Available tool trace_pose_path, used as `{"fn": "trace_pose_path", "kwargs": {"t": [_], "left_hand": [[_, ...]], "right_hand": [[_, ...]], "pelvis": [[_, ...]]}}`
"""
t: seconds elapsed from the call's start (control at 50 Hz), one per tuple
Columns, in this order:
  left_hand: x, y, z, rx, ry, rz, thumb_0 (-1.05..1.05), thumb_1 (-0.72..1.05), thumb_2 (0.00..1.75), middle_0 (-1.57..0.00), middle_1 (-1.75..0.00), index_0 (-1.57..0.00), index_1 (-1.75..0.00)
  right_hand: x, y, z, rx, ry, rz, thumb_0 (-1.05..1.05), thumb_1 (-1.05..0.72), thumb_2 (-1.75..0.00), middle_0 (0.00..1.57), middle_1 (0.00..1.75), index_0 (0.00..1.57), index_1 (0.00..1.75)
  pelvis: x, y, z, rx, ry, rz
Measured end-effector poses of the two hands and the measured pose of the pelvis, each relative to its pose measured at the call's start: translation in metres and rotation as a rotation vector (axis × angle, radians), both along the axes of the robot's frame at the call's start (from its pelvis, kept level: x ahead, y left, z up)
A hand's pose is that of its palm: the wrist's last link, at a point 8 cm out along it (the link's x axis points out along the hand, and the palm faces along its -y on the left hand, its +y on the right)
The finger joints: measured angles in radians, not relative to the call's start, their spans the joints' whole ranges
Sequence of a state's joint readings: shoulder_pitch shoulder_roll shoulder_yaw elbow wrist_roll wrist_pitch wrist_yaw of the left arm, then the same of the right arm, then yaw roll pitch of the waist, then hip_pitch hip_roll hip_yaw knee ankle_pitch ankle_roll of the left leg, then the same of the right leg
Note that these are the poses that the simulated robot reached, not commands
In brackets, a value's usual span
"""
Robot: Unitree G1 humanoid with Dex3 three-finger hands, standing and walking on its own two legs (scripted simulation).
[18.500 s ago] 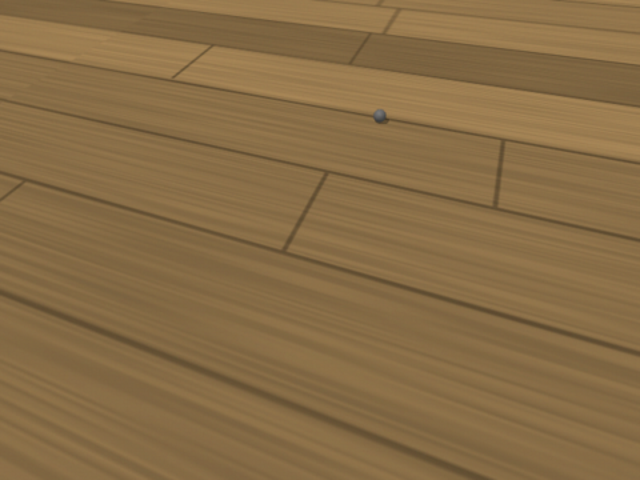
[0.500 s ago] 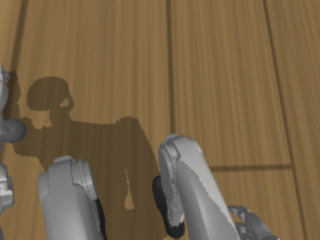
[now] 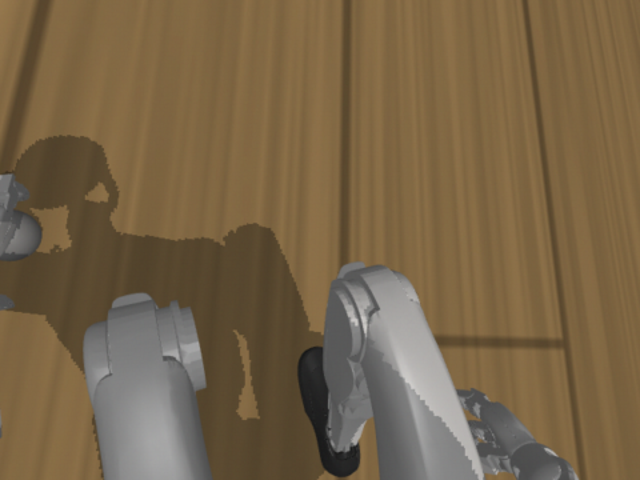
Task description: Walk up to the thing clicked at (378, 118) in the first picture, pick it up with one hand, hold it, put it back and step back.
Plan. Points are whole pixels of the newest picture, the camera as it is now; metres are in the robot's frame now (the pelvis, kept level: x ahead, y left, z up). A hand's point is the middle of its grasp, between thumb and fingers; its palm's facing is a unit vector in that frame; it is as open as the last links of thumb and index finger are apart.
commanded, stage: rest palm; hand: left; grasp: from above
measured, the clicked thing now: (10, 235) +0.42 +0.35 -0.27
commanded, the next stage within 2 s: close in 1.26 s
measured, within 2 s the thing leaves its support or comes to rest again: neither
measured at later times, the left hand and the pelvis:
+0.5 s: hand (10, 236) +0.41 +0.33 -0.23, palm faces -0.48 -0.20 -0.85, open 14.1 cm; pelvis +0.01 +0.00 +0.00, yaw -2 degrees
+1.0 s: hand (18, 240) +0.41 +0.33 -0.25, palm faces -0.42 -0.12 -0.90, open 14.1 cm; pelvis +0.00 +0.00 -0.01, yaw -4 degrees
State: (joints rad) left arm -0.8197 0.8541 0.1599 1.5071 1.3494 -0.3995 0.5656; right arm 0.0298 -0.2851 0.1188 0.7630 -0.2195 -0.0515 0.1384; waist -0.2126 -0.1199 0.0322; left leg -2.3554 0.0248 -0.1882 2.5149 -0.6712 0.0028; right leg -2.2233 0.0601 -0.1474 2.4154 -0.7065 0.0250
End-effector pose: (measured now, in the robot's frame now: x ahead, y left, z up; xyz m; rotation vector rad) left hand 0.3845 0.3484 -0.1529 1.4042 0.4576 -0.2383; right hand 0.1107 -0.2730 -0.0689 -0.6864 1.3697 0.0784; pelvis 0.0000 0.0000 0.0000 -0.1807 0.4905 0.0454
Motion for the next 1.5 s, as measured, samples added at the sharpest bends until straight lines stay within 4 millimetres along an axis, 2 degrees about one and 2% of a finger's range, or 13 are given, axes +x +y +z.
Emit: {"fn": "trace_pose_path", "kwargs": {"t": [0.08, 0.16, 0.26, 0.34, 0.46, 0.56, 0.66, 0.8, 1.02, 1.2, 1.38, 1.5], "left_hand": [[0.011, -0.006, -0.004, 0.037, -0.048, 0.024, 0.0, -0.5, 0.97, -0.07, -1.0, -0.08, -0.99], [0.025, -0.011, -0.006, 0.085, -0.03, 0.047, 0.0, -0.51, 0.98, -0.07, -0.99, -0.08, -0.99], [0.045, -0.013, -0.008, 0.11, -0.005, 0.103, 0.0, -0.5, 0.97, -0.07, -1.0, -0.08, -0.99], [0.052, -0.014, -0.012, 0.117, 0.037, 0.134, 0.0, -0.49, 0.95, -0.07, -1.02, -0.08, -1.0], [0.043, -0.012, -0.021, 0.067, 0.097, 0.174, 0.0, -0.48, 0.94, -0.07, -1.03, -0.09, -1.01], [0.034, -0.008, -0.025, 0.022, 0.092, 0.149, 0.0, -0.49, 0.94, -0.07, -1.02, -0.08, -1.0], [0.031, -0.009, -0.025, 0.004, 0.056, 0.089, 0.0, -0.5, 0.95, -0.07, -1.01, -0.08, -0.99], [0.027, -0.013, -0.029, 0.031, 0.024, 0.032, 0.0, -0.48, 0.96, -0.07, -0.99, -0.08, -0.98], [0.034, -0.017, -0.039, 0.076, 0.008, 0.077, 0.0, -0.48, 0.95, -0.08, -1.0, -0.09, -0.99], [0.044, -0.01, -0.04, 0.076, 0.03, 0.162, 0.0, -0.49, 0.94, -0.07, -1.02, -0.09, -1.01], [0.031, -0.002, -0.043, 0.041, 0.091, 0.163, 0.0, -0.47, 0.94, -0.08, -1.03, -0.09, -1.01], [0.026, -0.006, -0.045, 0.007, 0.069, 0.098, 0.0, -0.42, 0.91, -0.1, -1.02, -0.13, -1.0]], "right_hand": [[0.01, 0.003, -0.001, 0.003, -0.039, 0.025, 0.0, -0.89, -0.9, 0.2, 0.3, 0.2, 0.3], [0.008, 0.007, -0.006, 0.037, -0.049, 0.038, 0.0, -0.89, -0.9, 0.2, 0.3, 0.2, 0.3], [-0.009, 0.012, -0.013, 0.092, -0.028, 0.02, 0.0, -0.89, -0.9, 0.2, 0.3, 0.2, 0.3], [-0.029, 0.017, -0.017, 0.133, 0.027, -0.005, 0.0, -0.89, -0.9, 0.2, 0.3, 0.2, 0.3], [-0.054, 0.02, -0.016, 0.151, 0.103, -0.043, 0.0, -0.9, -0.9, 0.2, 0.3, 0.2, 0.3], [-0.063, 0.017, -0.007, 0.122, 0.136, -0.033, 0.0, -0.89, -0.9, 0.2, 0.3, 0.21, 0.3], [-0.06, 0.01, 0.002, 0.077, 0.124, 0.007, 0.0, -0.89, -0.9, 0.2, 0.3, 0.21, 0.3], [-0.041, 0.01, 0.01, 0.049, 0.066, 0.068, 0.0, -0.89, -0.9, 0.2, 0.3, 0.2, 0.3], [-0.02, 0.021, 0.006, 0.115, 0.022, 0.139, 0.0, -0.89, -0.9, 0.2, 0.3, 0.2, 0.3], [-0.029, 0.025, 0.002, 0.155, 0.035, 0.121, 0.0, -0.9, -0.9, 0.2, 0.3, 0.2, 0.3], [-0.05, 0.026, 0.003, 0.148, 0.104, 0.088, 0.0, -0.9, -0.9, 0.2, 0.3, 0.2, 0.3], [-0.053, 0.025, 0.008, 0.117, 0.118, 0.106, 0.0, -0.89, -0.9, 0.2, 0.3, 0.2, 0.3]], "pelvis": [[0.001, 0.001, -0.006, -0.003, 0.0, -0.005], [0.002, 0.001, -0.009, -0.003, 0.005, -0.01], [0.004, 0.0, -0.01, -0.005, 0.011, -0.021], [0.006, -0.001, -0.008, -0.003, 0.017, -0.027], [0.006, -0.003, -0.004, -0.004, 0.011, -0.034], [0.004, -0.003, -0.003, -0.011, -0.009, -0.037], [0.001, -0.001, -0.007, -0.024, -0.037, -0.036], [0.001, 0.003, -0.009, -0.038, -0.043, -0.04], [0.002, 0.004, -0.01, -0.042, -0.039, -0.042], [0.004, 0.002, -0.009, -0.043, -0.034, -0.045], [0.002, 0.002, -0.005, -0.048, -0.043, -0.047], [-0.001, 0.003, -0.007, -0.053, -0.064, -0.048]]}}
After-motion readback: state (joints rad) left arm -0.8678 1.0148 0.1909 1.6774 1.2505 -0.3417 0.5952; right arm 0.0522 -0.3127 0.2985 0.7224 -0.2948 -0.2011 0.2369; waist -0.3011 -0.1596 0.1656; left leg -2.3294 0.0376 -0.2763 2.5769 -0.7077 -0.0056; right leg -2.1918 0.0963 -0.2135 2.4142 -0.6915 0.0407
